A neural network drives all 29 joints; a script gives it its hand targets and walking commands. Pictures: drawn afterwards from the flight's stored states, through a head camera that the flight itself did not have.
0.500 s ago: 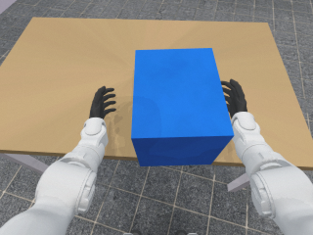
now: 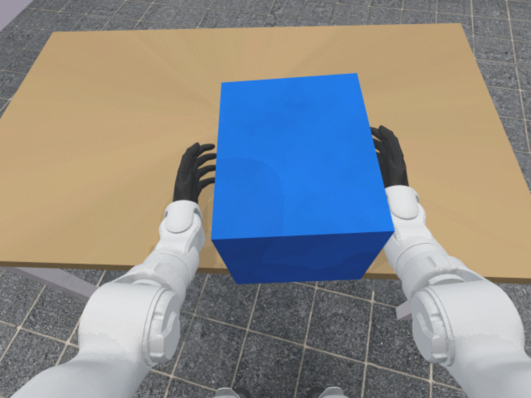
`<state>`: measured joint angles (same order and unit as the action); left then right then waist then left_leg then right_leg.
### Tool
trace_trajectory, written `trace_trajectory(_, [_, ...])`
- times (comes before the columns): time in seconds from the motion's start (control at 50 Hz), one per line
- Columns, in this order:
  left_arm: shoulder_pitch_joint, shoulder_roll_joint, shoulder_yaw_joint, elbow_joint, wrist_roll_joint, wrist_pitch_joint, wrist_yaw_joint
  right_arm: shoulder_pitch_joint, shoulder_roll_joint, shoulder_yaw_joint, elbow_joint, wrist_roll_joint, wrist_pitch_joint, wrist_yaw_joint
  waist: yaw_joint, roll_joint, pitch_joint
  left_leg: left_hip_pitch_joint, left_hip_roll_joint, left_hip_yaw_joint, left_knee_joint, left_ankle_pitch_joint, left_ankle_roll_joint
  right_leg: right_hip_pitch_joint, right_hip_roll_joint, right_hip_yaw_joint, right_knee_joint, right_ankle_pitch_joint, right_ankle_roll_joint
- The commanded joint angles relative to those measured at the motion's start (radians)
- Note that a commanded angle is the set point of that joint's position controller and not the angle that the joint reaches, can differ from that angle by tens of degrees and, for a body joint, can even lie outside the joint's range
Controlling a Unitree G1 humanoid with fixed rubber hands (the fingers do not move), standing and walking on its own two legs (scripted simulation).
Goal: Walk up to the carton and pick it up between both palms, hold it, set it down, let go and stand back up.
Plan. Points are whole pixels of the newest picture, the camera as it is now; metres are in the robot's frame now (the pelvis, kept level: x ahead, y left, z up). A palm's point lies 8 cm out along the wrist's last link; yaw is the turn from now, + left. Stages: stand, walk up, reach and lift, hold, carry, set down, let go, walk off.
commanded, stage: reach and lift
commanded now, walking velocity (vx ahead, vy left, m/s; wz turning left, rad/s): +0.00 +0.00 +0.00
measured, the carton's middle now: (293, 184) +0.45 -0.03 +0.01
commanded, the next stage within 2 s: none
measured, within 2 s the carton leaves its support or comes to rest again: neither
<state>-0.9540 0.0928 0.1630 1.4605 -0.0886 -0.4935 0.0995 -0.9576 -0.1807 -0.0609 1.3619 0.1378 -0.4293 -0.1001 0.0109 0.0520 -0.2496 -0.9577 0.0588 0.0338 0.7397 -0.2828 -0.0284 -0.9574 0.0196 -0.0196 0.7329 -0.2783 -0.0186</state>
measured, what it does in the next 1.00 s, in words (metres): stands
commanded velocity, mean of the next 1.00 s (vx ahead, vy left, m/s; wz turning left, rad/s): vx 0.00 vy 0.00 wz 0.00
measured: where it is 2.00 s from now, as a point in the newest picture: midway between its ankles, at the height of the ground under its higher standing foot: outside the picture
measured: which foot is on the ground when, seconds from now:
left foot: down 0.00-1.00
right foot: down 0.00-1.00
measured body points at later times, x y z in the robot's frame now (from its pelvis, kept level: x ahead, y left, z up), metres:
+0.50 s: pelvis +0.01 +0.01 +0.03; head +0.15 +0.00 +0.46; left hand +0.44 +0.13 +0.02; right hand +0.43 -0.17 +0.02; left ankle +0.01 +0.13 -0.70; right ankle +0.02 -0.10 -0.70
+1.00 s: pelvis +0.03 +0.00 +0.04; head +0.16 +0.00 +0.47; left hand +0.44 +0.13 +0.02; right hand +0.43 -0.17 +0.02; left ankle +0.01 +0.13 -0.70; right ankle +0.02 -0.10 -0.70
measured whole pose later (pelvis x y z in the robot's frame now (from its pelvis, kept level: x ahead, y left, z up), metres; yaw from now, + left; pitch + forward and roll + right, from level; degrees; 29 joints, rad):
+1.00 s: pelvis +0.03 +0.00 +0.04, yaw +1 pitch +23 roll -1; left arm -0.77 -0.04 0.50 1.23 0.37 -0.55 0.13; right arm -0.74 0.01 -0.63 1.16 -0.47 -0.55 -0.08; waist -0.03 0.03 -0.11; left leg -0.65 0.05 0.03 0.43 -0.18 -0.03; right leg -0.63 0.02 -0.03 0.39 -0.16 -0.02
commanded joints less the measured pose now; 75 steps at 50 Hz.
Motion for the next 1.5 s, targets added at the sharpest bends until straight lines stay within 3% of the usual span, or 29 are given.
trace_trajectory(0.0, [-0.466, 0.058, 0.019, -0.213, 0.058, -0.072, 0.005, -0.427, 0.027, -0.045, -0.158, -0.066, -0.048, 0.006, -0.041, -0.077, -0.815, 0.336, -0.056, 0.041, 0.010, 0.411, -0.046, 0.489, 0.012, 0.000, -0.031, 0.560, 0.052])
trace_trajectory(0.08, [-0.422, -0.029, 0.081, -0.182, 0.159, -0.063, 0.001, -0.404, 0.122, -0.127, -0.185, -0.192, -0.049, 0.013, -0.033, -0.055, -0.787, 0.345, -0.056, 0.050, -0.017, 0.363, -0.036, 0.516, 0.006, -0.005, -0.051, 0.534, 0.049])
trace_trajectory(0.12, [-0.430, -0.137, 0.124, -0.156, 0.235, -0.058, -0.028, -0.415, 0.284, -0.171, -0.178, -0.288, -0.047, 0.042, -0.017, -0.045, -0.708, 0.330, -0.064, 0.053, -0.050, 0.326, -0.024, 0.555, -0.005, 0.002, -0.077, 0.519, 0.047])
trace_trajectory(0.2, [-0.440, -0.527, 0.094, -0.105, 0.398, -0.078, -0.108, -0.389, 0.681, -0.284, -0.151, -0.591, -0.075, 0.149, -0.063, -0.011, -0.620, 0.405, -0.062, 0.055, -0.107, 0.276, -0.027, 0.530, -0.001, -0.047, -0.133, 0.471, 0.038])
trace_trajectory(0.24, [-0.400, -0.560, 0.090, -0.078, 0.430, -0.090, -0.112, -0.349, 0.697, -0.329, -0.149, -0.698, -0.087, 0.187, -0.059, -0.016, -0.633, 0.486, -0.051, 0.056, -0.119, 0.264, -0.029, 0.477, 0.008, -0.073, -0.150, 0.434, 0.028])
trace_trajectory(0.3, [-0.316, -0.515, 0.148, -0.039, 0.476, -0.075, -0.106, -0.272, 0.661, -0.372, -0.121, -0.745, -0.078, 0.195, -0.050, -0.040, -0.531, 0.477, -0.042, 0.056, -0.174, 0.242, -0.021, 0.571, -0.001, -0.068, -0.187, 0.432, 0.025])
trace_trajectory(0.38, [-0.306, -0.503, 0.146, -0.103, 0.496, -0.075, -0.094, -0.245, 0.670, -0.377, -0.121, -0.753, -0.095, 0.190, -0.045, -0.033, -0.507, 0.477, -0.038, 0.061, -0.204, 0.305, -0.016, 0.623, -0.006, -0.062, -0.199, 0.521, 0.035])
trace_trajectory(0.42, [-0.284, -0.502, 0.157, -0.106, 0.513, -0.077, -0.089, -0.232, 0.681, -0.371, -0.134, -0.774, -0.105, 0.185, -0.058, -0.068, -0.521, 0.488, -0.039, 0.061, -0.215, 0.319, -0.010, 0.648, -0.008, -0.066, -0.203, 0.552, 0.043])
trace_trajectory(0.52, [-0.238, -0.533, 0.155, -0.114, 0.527, -0.070, -0.093, -0.228, 0.700, -0.343, -0.133, -0.751, -0.122, 0.184, -0.032, -0.072, -0.492, 0.475, -0.038, 0.062, -0.251, 0.372, 0.001, 0.731, -0.016, -0.048, -0.212, 0.669, 0.044])
trace_trajectory(0.54, [-0.241, -0.543, 0.143, -0.136, 0.520, -0.071, -0.091, -0.205, 0.700, -0.345, -0.125, -0.755, -0.128, 0.179, -0.053, -0.051, -0.504, 0.508, -0.033, 0.060, -0.249, 0.405, -0.004, 0.735, -0.015, -0.051, -0.219, 0.691, 0.045])
trace_trajectory(0.58, [-0.212, -0.547, 0.133, -0.159, 0.534, -0.071, -0.081, -0.176, 0.710, -0.322, -0.112, -0.731, -0.134, 0.178, -0.032, -0.042, -0.504, 0.549, -0.033, 0.060, -0.251, 0.445, -0.019, 0.696, -0.011, -0.059, -0.236, 0.667, 0.036])
trace_trajectory(0.62, [-0.203, -0.565, 0.126, -0.140, 0.533, -0.064, -0.081, -0.181, 0.714, -0.312, -0.104, -0.727, -0.140, 0.177, -0.043, -0.060, -0.480, 0.544, -0.028, 0.063, -0.246, 0.472, -0.014, 0.685, -0.008, -0.058, -0.246, 0.695, 0.034])
trace_trajectory(0.66, [-0.190, -0.567, 0.131, -0.144, 0.531, -0.067, -0.088, -0.189, 0.715, -0.298, -0.129, -0.729, -0.148, 0.174, -0.035, -0.070, -0.482, 0.517, -0.035, 0.064, -0.264, 0.449, -0.011, 0.743, -0.015, -0.051, -0.239, 0.724, 0.045])
trace_trajectory(0.68, [-0.190, -0.574, 0.136, -0.149, 0.542, -0.062, -0.088, -0.188, 0.718, -0.307, -0.110, -0.728, -0.144, 0.175, -0.025, -0.064, -0.459, 0.510, -0.031, 0.061, -0.279, 0.428, -0.010, 0.744, -0.017, -0.047, -0.246, 0.709, 0.039])
trace_trajectory(0.78, [-0.197, -0.606, 0.121, -0.190, 0.548, -0.053, -0.076, -0.181, 0.725, -0.312, -0.133, -0.724, -0.145, 0.172, -0.037, -0.042, -0.486, 0.534, -0.028, 0.067, -0.283, 0.428, -0.022, 0.731, -0.010, -0.059, -0.262, 0.676, 0.030])
trace_trajectory(0.8, [-0.188, -0.610, 0.112, -0.184, 0.550, -0.051, -0.075, -0.182, 0.726, -0.303, -0.137, -0.725, -0.147, 0.176, -0.024, -0.045, -0.500, 0.545, -0.029, 0.063, -0.287, 0.445, -0.018, 0.722, -0.005, -0.061, -0.271, 0.676, 0.030])
trace_trajectory(0.84, [-0.190, -0.616, 0.096, -0.188, 0.543, -0.056, -0.072, -0.186, 0.711, -0.323, -0.144, -0.739, -0.149, 0.169, -0.051, -0.045, -0.505, 0.555, -0.030, 0.062, -0.280, 0.448, -0.023, 0.699, -0.002, -0.072, -0.273, 0.657, 0.030])
trace_trajectory(0.88, [-0.206, -0.616, 0.107, -0.196, 0.542, -0.062, -0.078, -0.188, 0.731, -0.319, -0.142, -0.744, -0.152, 0.167, -0.042, -0.060, -0.500, 0.534, -0.028, 0.064, -0.291, 0.417, -0.017, 0.730, -0.007, -0.059, -0.277, 0.640, 0.031])
trace_trajectory(0.94, [-0.195, -0.620, 0.111, -0.219, 0.564, -0.063, -0.073, -0.179, 0.732, -0.310, -0.141, -0.732, -0.156, 0.161, -0.048, -0.033, -0.499, 0.523, -0.031, 0.072, -0.288, 0.449, -0.020, 0.755, -0.006, -0.061, -0.266, 0.707, 0.030])
trace_trajectory(0.96, [-0.196, -0.611, 0.111, -0.212, 0.569, -0.059, -0.071, -0.181, 0.735, -0.303, -0.144, -0.726, -0.158, 0.162, -0.034, -0.044, -0.520, 0.526, -0.035, 0.074, -0.292, 0.440, -0.015, 0.745, -0.008, -0.059, -0.272, 0.685, 0.029])
trace_trajectory(0.98, [-0.185, -0.623, 0.117, -0.191, 0.561, -0.053, -0.072, -0.182, 0.729, -0.317, -0.151, -0.733, -0.160, 0.162, -0.039, -0.035, -0.514, 0.517, -0.030, 0.070, -0.290, 0.431, -0.012, 0.749, -0.011, -0.065, -0.275, 0.679, 0.027])
trace_trajectory(1.04, [-0.171, -0.607, 0.150, -0.181, 0.563, -0.053, -0.081, -0.178, 0.733, -0.309, -0.140, -0.737, -0.161, 0.158, -0.041, -0.085, -0.487, 0.465, -0.036, 0.068, -0.313, 0.385, -0.009, 0.815, -0.017, -0.056, -0.265, 0.736, 0.038])
trace_trajectory(1.1, [-0.195, -0.604, 0.139, -0.214, 0.562, -0.049, -0.080, -0.171, 0.738, -0.318, -0.138, -0.738, -0.156, 0.155, -0.035, -0.048, -0.500, 0.454, -0.042, 0.068, -0.327, 0.377, 0.000, 0.821, -0.026, -0.048, -0.269, 0.725, 0.037])
trace_trajectory(1.14, [-0.182, -0.596, 0.159, -0.215, 0.578, -0.042, -0.082, -0.175, 0.748, -0.314, -0.145, -0.733, -0.152, 0.158, -0.020, -0.057, -0.483, 0.458, -0.041, 0.076, -0.330, 0.356, 0.005, 0.821, -0.020, -0.049, -0.272, 0.705, 0.041])
trace_trajectory(1.2, [-0.188, -0.606, 0.156, -0.196, 0.570, -0.041, -0.079, -0.176, 0.743, -0.334, -0.139, -0.752, -0.149, 0.159, -0.028, -0.071, -0.471, 0.452, -0.035, 0.072, -0.342, 0.327, 0.007, 0.792, -0.019, -0.054, -0.283, 0.652, 0.041])
trace_trajectory(1.28, [-0.191, -0.609, 0.140, -0.244, 0.576, -0.037, -0.065, -0.184, 0.723, -0.335, -0.135, -0.735, -0.155, 0.155, -0.031, -0.040, -0.492, 0.501, -0.031, 0.067, -0.318, 0.412, -0.009, 0.758, -0.012, -0.068, -0.280, 0.692, 0.027])
trace_trajectory(1.32, [-0.184, -0.604, 0.147, -0.218, 0.572, -0.039, -0.069, -0.171, 0.725, -0.336, -0.121, -0.733, -0.159, 0.154, -0.032, -0.054, -0.484, 0.484, -0.032, 0.070, -0.324, 0.376, -0.004, 0.765, -0.018, -0.060, -0.283, 0.663, 0.027])
trace_trajectory(1.36, [-0.184, -0.612, 0.154, -0.208, 0.578, -0.043, -0.074, -0.191, 0.732, -0.336, -0.135, -0.752, -0.172, 0.153, -0.026, -0.073, -0.509, 0.452, -0.033, 0.072, -0.319, 0.379, 0.003, 0.807, -0.015, -0.064, -0.267, 0.715, 0.039])
trace_trajectory(1.48, [-0.194, -0.616, 0.123, -0.230, 0.562, -0.060, -0.064, -0.204, 0.714, -0.300, -0.125, -0.731, -0.196, 0.158, -0.019, -0.046, -0.552, 0.489, -0.026, 0.058, -0.309, 0.419, -0.009, 0.766, -0.018, -0.066, -0.257, 0.729, 0.027])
